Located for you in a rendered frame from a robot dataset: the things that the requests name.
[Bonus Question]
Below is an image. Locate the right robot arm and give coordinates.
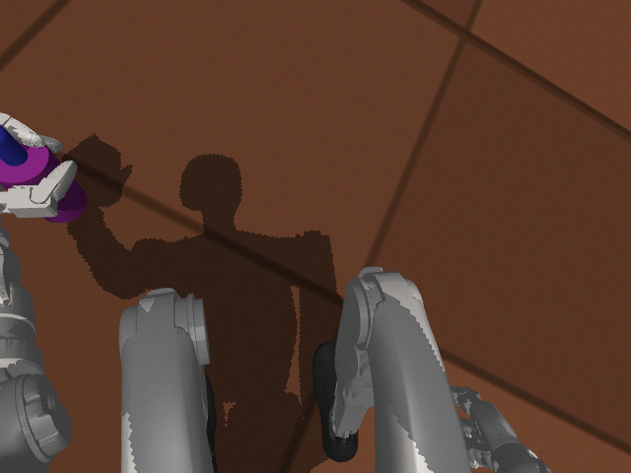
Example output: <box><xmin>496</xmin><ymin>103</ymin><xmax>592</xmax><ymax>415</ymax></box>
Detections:
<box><xmin>491</xmin><ymin>442</ymin><xmax>552</xmax><ymax>473</ymax></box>

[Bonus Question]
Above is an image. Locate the bottle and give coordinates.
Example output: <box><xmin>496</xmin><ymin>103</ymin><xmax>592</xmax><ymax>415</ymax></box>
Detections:
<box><xmin>0</xmin><ymin>126</ymin><xmax>87</xmax><ymax>223</ymax></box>

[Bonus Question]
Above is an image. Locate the right robot foot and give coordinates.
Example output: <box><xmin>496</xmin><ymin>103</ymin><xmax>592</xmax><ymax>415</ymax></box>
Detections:
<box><xmin>313</xmin><ymin>342</ymin><xmax>358</xmax><ymax>462</ymax></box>

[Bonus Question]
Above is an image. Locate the right robot hand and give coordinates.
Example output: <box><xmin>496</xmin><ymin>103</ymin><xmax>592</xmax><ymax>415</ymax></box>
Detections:
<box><xmin>450</xmin><ymin>385</ymin><xmax>520</xmax><ymax>469</ymax></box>

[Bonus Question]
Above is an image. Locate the left robot arm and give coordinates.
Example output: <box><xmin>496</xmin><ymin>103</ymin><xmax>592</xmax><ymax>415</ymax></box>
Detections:
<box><xmin>0</xmin><ymin>226</ymin><xmax>72</xmax><ymax>473</ymax></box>

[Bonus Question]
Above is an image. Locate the left robot hand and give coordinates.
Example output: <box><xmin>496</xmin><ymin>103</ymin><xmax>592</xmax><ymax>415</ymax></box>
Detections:
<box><xmin>0</xmin><ymin>112</ymin><xmax>77</xmax><ymax>224</ymax></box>

